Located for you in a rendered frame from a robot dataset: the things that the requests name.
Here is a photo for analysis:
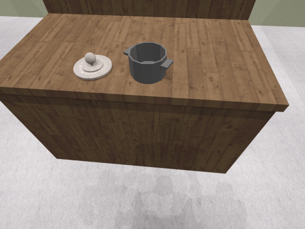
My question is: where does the table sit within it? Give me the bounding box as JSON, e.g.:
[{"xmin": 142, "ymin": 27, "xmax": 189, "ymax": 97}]
[{"xmin": 0, "ymin": 0, "xmax": 289, "ymax": 174}]

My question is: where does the pot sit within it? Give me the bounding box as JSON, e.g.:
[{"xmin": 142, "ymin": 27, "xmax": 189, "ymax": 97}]
[{"xmin": 123, "ymin": 42, "xmax": 173, "ymax": 84}]

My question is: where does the knob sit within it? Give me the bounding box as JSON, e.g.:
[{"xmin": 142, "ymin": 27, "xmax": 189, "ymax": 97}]
[{"xmin": 84, "ymin": 52, "xmax": 96, "ymax": 64}]

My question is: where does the lid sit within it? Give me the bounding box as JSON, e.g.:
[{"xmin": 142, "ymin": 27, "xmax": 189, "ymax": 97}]
[{"xmin": 73, "ymin": 55, "xmax": 112, "ymax": 80}]

